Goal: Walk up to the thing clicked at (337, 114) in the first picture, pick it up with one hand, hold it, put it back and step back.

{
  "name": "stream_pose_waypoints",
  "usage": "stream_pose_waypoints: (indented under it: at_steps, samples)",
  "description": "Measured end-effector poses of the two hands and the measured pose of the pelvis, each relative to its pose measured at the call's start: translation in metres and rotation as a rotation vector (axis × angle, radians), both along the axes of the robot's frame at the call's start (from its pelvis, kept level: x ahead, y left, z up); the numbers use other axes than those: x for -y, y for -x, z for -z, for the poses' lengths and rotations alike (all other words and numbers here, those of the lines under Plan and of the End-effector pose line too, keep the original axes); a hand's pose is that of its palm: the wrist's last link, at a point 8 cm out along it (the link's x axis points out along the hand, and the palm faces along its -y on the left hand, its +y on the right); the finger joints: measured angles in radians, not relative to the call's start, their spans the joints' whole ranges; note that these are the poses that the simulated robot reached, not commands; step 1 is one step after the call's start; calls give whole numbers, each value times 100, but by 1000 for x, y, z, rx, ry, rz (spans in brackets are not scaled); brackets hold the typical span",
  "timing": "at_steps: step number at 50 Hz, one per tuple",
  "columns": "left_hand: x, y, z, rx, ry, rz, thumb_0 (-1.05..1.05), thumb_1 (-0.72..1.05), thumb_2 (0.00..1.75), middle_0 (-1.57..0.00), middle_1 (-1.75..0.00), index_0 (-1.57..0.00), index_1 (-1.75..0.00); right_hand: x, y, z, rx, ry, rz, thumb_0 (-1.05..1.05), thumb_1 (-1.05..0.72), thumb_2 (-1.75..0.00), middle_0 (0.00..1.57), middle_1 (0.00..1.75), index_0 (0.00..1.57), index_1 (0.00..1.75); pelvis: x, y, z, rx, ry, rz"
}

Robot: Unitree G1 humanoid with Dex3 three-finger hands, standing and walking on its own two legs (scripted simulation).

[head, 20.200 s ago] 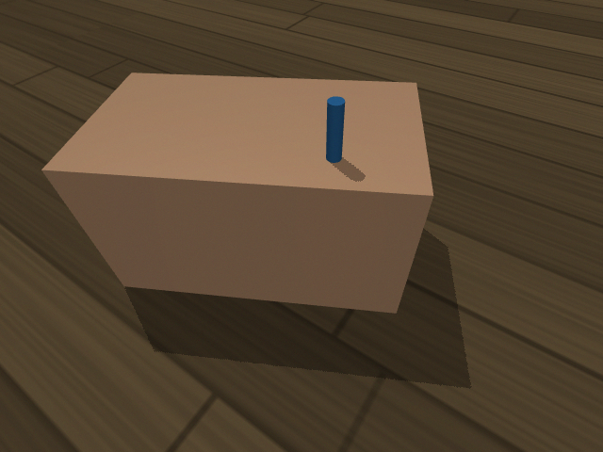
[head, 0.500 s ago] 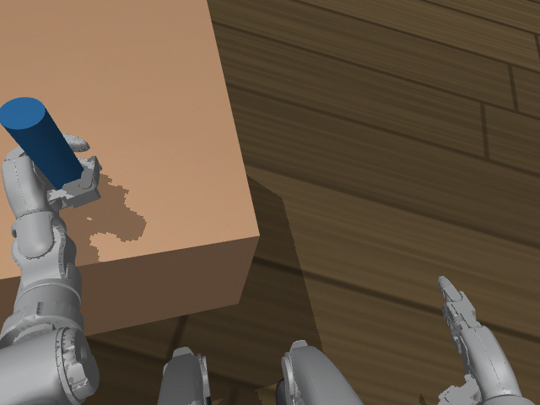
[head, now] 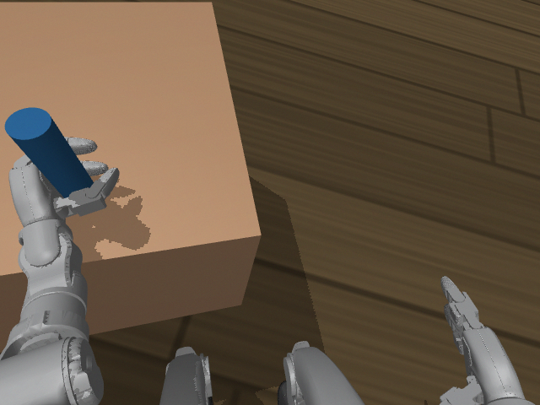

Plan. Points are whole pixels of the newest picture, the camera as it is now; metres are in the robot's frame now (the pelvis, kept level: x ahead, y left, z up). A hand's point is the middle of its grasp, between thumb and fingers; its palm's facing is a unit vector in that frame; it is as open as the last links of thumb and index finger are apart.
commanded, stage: open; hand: left
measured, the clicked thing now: (62, 167) +0.46 +0.24 +0.04
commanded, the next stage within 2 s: withdraw in 0.12 s
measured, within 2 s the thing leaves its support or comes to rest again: neither
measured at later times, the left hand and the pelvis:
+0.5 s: hand (44, 154) +0.48 +0.26 +0.04, palm faces +0.31 -0.95 -0.01, open 17.0 cm; pelvis +0.01 +0.00 +0.01, yaw +0 degrees
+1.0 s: hand out of the picture +0.45 +0.38 +0.13, palm faces +0.46 -0.83 -0.33, open 17.4 cm; pelvis +0.03 +0.01 +0.07, yaw +0 degrees
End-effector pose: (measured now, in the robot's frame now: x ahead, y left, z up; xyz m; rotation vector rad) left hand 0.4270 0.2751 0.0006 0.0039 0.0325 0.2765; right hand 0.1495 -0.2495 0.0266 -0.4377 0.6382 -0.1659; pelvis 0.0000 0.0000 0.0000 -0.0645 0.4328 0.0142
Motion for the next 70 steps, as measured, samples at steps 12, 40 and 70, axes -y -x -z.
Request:
stream_pose_waypoints:
  at_steps: [12,40,70]
  samples:
    - [0,-3,1,-1,3,2,0,-31,26,-49,-38,-50,-37,-1,-2,1,-13,-2,5,-1,51,-5,7,6,6,5,-1,-5,-1,-3,1,2]
    - [-82,-18,-133,-108,-130,-36,-1,-56,2,-6,-4,-7,-3,-19,-14,-7,-77,-143,54,-1,53,-5,6,6,6,5,-10,-25,-50,101,-11,3]
    - [-64,140,-81,-497,-210,-117,-1,-45,11,-7,-7,-7,-7,-43,-45,-11,-97,-249,21,0,-36,-58,16,21,15,20,-13,-39,-85,248,-34,-9]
